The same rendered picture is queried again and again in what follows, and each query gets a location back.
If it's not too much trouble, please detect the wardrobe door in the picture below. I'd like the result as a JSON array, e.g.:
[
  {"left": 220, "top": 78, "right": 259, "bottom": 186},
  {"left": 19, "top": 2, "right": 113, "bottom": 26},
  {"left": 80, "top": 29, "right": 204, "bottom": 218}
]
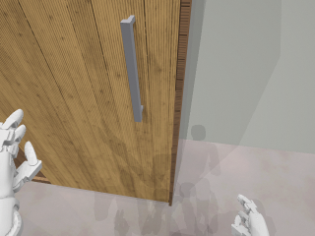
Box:
[
  {"left": 13, "top": 147, "right": 46, "bottom": 178},
  {"left": 0, "top": 0, "right": 180, "bottom": 203}
]

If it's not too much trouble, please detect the robot right hand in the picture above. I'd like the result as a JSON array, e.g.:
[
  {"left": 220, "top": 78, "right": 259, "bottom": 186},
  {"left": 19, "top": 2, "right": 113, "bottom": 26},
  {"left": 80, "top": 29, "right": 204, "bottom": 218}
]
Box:
[{"left": 231, "top": 194, "right": 270, "bottom": 236}]

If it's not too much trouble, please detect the robot left forearm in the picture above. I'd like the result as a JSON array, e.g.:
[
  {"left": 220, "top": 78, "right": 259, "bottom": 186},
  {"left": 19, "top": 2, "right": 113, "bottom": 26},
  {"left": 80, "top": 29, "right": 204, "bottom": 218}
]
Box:
[{"left": 0, "top": 197, "right": 24, "bottom": 236}]

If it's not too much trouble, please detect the robot left hand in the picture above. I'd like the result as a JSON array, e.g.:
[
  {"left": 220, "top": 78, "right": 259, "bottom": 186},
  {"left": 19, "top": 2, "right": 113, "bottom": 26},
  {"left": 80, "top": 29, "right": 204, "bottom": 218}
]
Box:
[{"left": 0, "top": 109, "right": 42, "bottom": 199}]

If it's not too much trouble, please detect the handle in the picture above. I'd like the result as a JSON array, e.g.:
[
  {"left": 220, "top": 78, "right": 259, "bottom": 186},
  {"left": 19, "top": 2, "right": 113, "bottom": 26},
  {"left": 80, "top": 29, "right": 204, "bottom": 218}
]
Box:
[{"left": 120, "top": 15, "right": 144, "bottom": 123}]

